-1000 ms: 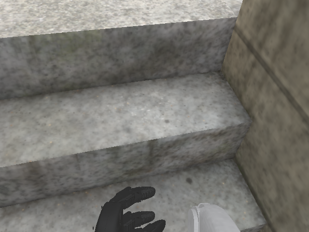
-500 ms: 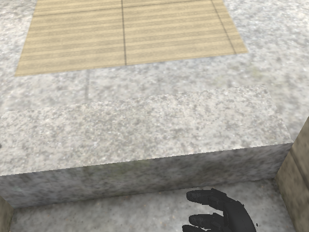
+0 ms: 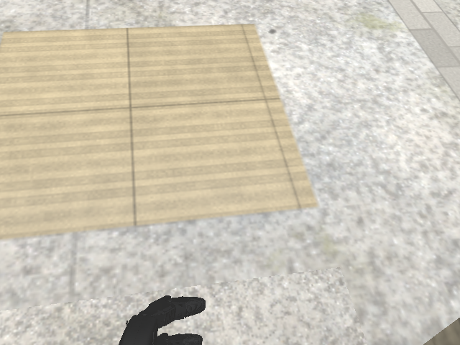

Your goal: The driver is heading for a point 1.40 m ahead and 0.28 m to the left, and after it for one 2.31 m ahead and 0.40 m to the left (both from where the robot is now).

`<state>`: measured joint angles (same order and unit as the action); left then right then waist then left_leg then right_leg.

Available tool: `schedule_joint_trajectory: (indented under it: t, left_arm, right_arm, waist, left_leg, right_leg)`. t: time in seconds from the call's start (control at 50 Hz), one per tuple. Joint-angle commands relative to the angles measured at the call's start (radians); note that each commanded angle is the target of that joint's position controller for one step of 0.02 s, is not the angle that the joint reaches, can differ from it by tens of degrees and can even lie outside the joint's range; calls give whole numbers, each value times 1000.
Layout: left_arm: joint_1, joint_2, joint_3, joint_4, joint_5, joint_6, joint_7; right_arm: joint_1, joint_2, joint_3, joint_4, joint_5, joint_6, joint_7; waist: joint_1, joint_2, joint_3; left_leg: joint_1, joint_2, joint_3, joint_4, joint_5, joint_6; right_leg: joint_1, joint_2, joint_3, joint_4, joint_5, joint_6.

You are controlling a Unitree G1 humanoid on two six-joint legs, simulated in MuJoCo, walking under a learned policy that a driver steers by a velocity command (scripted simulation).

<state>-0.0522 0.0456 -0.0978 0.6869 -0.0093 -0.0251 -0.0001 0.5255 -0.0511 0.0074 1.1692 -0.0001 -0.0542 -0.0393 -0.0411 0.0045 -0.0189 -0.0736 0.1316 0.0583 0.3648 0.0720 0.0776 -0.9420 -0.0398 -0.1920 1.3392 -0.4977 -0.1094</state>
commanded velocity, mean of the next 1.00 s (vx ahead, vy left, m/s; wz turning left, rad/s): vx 0.30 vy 0.00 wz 0.00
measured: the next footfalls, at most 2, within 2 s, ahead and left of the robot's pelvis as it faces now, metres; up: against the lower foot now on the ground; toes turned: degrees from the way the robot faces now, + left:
left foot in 0.46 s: +0.41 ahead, +0.14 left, +0.41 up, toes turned +5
right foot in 1.06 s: +0.51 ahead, -0.10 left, +0.41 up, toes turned -4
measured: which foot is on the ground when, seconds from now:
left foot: down 0.00-0.00, up 0.02-0.44, down 0.46-1.00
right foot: down 0.00-0.50, up 0.52-1.00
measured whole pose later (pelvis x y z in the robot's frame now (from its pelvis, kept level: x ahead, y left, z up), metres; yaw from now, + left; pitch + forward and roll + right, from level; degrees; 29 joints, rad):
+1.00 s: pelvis +0.41 +0.06 +0.36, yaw -1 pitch +1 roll +1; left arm 0.15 0.15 0.02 0.81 -0.01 -0.01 0.03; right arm 0.30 -0.15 -0.02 0.82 0.00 -0.06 -0.04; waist -0.02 -0.04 -0.03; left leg -0.14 -0.03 0.15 0.39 -0.27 0.07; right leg -0.49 -0.11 0.02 0.76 -0.22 0.04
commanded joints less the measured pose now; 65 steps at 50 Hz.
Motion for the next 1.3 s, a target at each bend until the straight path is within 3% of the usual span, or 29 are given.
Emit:
schedule_joint_trajectory:
  t: [0.02,0.04,0.06,0.08,0.14,0.22,0.28,0.34,0.38,0.4,0.46,0.48,0.5,0.52,0.54,0.56,0.58,0.62,0.68,0.74,0.82,0.9,1.0,1.04,1.08,1.12,1.14,1.2,1.3]
  left_arm:
    - [592,434,180,168,82,55,36]
    - [582,315,150,218,66,38,33]
    - [522,216,135,283,33,21,12]
    - [492,114,117,352,30,5,-15]
    - [350,-16,85,374,57,-13,-56]
    - [288,82,70,336,81,2,-49]
    - [374,186,80,322,62,-11,-24]
    - [650,251,111,388,-9,-12,22]
    - [657,267,115,370,-26,3,47]
    - [673,290,119,361,-12,9,47]
    - [590,377,145,355,-14,-13,42]
    - [536,370,156,321,-29,-41,34]
    - [560,288,144,303,-9,-71,8]
    - [549,244,152,345,8,-95,-39]
    - [481,158,156,292,-10,-105,-59]
    - [350,132,136,196,-17,-85,-52]
    - [272,121,125,119,-16,-69,-25]
    - [372,101,111,102,-29,-47,6]
    - [428,109,102,117,-27,-41,34]
    - [385,153,113,110,-9,-15,46]
    - [246,162,120,73,-3,-3,34]
    - [134,146,125,30,-4,8,30]
    - [154,157,141,49,0,-10,29]
    - [250,182,151,108,20,-25,29]
    - [327,302,180,116,42,-38,35]
    - [296,201,159,129,12,-22,39]
    - [258,172,151,124,10,-19,39]
    - [227,229,167,109,1,-39,29]
    - [227,237,175,111,9,-34,31]
  right_arm:
    - [-124,-205,-66,-125,6,-85,38]
    - [-203,-61,-55,-181,15,-101,68]
    - [-318,29,-17,-278,31,-91,74]
    - [-383,36,0,-345,23,-79,64]
    - [-261,74,44,-387,37,-47,52]
    - [-343,101,93,-474,42,18,8]
    - [-557,20,108,-585,25,14,-5]
    - [-765,5,101,-644,18,5,17]
    - [-797,21,113,-670,22,-4,62]
    - [-787,12,104,-688,20,-3,79]
    - [-447,-168,13,-634,2,24,70]
    - [-230,-258,-23,-555,-36,37,65]
    - [-111,-387,-71,-494,-64,63,52]
    - [-152,-349,-60,-453,-70,68,34]
    - [-249,-288,-32,-456,-54,44,42]
    - [-358,-215,-21,-438,-9,25,55]
    - [-423,-126,-9,-388,3,0,67]
    - [-426,-45,0,-324,-3,-32,83]
    - [-365,-88,-15,-317,-17,-57,93]
    - [-303,-116,-18,-344,-35,-53,66]
    - [-224,-194,-29,-361,-27,-50,18]
    - [-182,-191,-44,-380,-8,-24,-12]
    - [-212,-232,-66,-394,12,-13,8]
    - [-219,-232,-68,-373,25,-19,26]
    - [-198,-196,-63,-395,-3,-39,35]
    - [-228,-160,-48,-414,-17,-28,28]
    - [-249,-173,-48,-424,-14,-24,26]
    - [-259,-234,-62,-425,-13,-1,20]
    - [-242,-218,-52,-415,2,5,24]
  waist:
    - [255,-273,-487]
    - [209,-145,-359]
    - [150,-81,-173]
    - [92,-35,18]
    - [-40,31,82]
    - [-100,-111,189]
    - [-44,-247,117]
    - [94,-198,34]
    - [72,-162,-12]
    - [54,-193,-60]
    - [-123,-328,-277]
    - [-174,-176,-398]
    - [-156,243,-506]
    - [-108,319,-535]
    - [-45,207,-420]
    - [14,128,-208]
    - [68,30,23]
    - [141,-28,78]
    - [151,7,74]
    - [138,57,2]
    - [81,125,-82]
    - [30,114,-15]
    - [25,110,65]
    - [59,72,35]
    - [37,-18,-110]
    - [18,-256,-164]
    - [7,-233,-130]
    - [15,-94,-96]
    - [26,-11,-94]
  left_leg:
    - [-509,-291,-168,1443,-147,-28]
    - [-734,-266,-383,1807,-159,14]
    - [-912,-254,-313,1966,-182,37]
    - [-1063,-239,-290,2066,-209,80]
    - [-1196,-218,-315,2137,-156,137]
    - [-1380,-185,-156,2081,-175,45]
    - [-1198,-68,59,1679,-91,-28]
    - [-1206,33,130,1496,-213,-11]
    - [-1023,3,181,1189,-381,42]
    - [-856,-67,230,1112,-489,62]
    - [-525,-160,53,821,-638,117]
    - [-222,-29,-274,693,-509,174]
    - [70,74,-785,244,-793,292]
    - [54,196,-1124,-60,-963,354]
    - [-134,246,-1046,-60,-872,258]
    - [-371,225,-801,14,-872,168]
    - [-589,169,-557,72,-783,109]
    - [-632,80,-316,129,-627,45]
    - [-531,52,-138,112,-225,5]
    - [-379,5,2,39,86,1]
    - [-88,45,-44,-33,335,16]
    - [5,114,-116,-98,173,76]
    - [-29,121,-119,-79,85,148]
    - [-58,74,-72,23,190,113]
    - [-180,-44,-8,150,87,18]
    - [-259,-108,11,173,-295,-62]
    - [-246,-102,1,145,-336,-51]
    - [-116,-69,-22,102,-154,-33]
    - [-118,-56,-6,109,-83,-28]
  right_leg:
    - [975,-431,1394,-1105,-26,-376]
    - [897,-408,1296,-1084,-242,-251]
    - [784,-384,1097,-1035,-289,-163]
    - [650,-315,845,-959,-156,-110]
    - [588,-193,363,-892,245,26]
    - [363,-134,109,-1053,246,26]
    - [301,-125,104,-1263,304,-48]
    - [752,-234,189,-1368,472,-96]
    - [897,-230,99,-1314,976,-86]
    - [909,-246,97,-1263,1377,-102]
    - [1167,-301,116,-931,2079,-97]
    - [916,-258,152,-694,1959,-96]
    - [588,-50,252,-373,1221,-69]
    - [403,149,419,213,403,4]
    - [290,157,582,594,337,22]
    - [228,120,487,668,326,8]
    - [192,81,426,655,305,-17]
    - [220,79,453,625,355,-44]
    - [169,106,471,473,433,-9]
    - [239,63,375,110,342,85]
    - [249,-46,296,-161,379,152]
    - [250,-108,273,-412,343,156]
    - [443,-62,183,-712,247,133]
    - [602,-32,151,-930,508,124]
    - [883,-130,266,-849,908,52]
    - [928,-203,374,-902,716,-69]
    - [876,-188,367,-920,612,-48]
    - [751,-101,264,-870,629,16]
    - [793,-68,222,-807,732,41]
